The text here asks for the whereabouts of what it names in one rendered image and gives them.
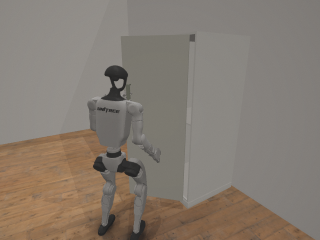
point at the robot left foot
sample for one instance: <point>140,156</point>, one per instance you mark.
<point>103,229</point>

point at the right robot forearm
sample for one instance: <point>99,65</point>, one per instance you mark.
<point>146,146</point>

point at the handle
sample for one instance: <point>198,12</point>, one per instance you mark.
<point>128,95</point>

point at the robot head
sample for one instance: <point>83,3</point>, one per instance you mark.
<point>115,73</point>

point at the robot right upper arm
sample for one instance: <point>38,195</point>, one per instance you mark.
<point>136,110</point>

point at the robot left hand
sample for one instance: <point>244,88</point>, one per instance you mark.
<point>124,94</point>

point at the robot left upper arm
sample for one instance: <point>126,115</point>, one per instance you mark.
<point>92,112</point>

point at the fridge door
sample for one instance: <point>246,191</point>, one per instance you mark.
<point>158,67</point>

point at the robot right hand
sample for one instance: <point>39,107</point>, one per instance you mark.
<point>156,157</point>

